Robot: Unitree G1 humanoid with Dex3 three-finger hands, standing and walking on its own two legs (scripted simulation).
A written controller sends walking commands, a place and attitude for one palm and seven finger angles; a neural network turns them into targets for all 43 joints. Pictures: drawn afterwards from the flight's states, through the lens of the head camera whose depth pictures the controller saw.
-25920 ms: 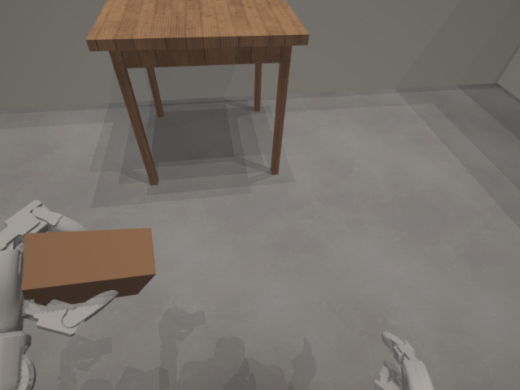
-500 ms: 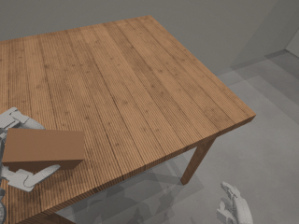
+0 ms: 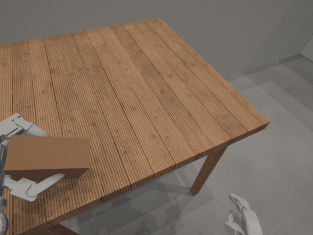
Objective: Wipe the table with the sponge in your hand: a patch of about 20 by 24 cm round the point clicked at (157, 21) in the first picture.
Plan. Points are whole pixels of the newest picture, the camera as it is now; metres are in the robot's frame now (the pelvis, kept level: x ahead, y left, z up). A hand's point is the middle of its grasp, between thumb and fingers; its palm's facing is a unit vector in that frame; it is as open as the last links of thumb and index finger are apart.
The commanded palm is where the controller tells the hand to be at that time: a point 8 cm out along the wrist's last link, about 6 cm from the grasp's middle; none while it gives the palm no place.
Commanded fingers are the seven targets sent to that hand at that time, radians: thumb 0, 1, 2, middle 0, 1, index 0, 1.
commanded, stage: shuffle to correct the standing spot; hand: left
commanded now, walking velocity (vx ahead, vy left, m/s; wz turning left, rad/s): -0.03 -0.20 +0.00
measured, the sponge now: (61, 160) +0.23 +0.20 +0.14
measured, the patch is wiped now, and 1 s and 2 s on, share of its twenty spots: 0.00 0.00 0.00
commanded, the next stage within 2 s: none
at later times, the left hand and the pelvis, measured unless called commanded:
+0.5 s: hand (43, 155) +0.23 +0.23 +0.16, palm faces +0.31 -0.87 -0.39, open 9.9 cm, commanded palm +0.16 +0.27 +0.18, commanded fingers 0.00 0.10 1.30 -1.20 -1.60 -1.20 -1.60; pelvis +0.00 -0.01 +0.00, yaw +0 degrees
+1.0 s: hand (39, 160) +0.21 +0.23 +0.16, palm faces +0.34 -0.86 -0.38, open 9.9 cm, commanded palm +0.16 +0.27 +0.18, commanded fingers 0.00 0.10 1.30 -1.20 -1.60 -1.20 -1.60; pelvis +0.00 -0.01 +0.00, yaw +1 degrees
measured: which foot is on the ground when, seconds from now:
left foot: down 0.00-1.00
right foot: down 0.00-1.00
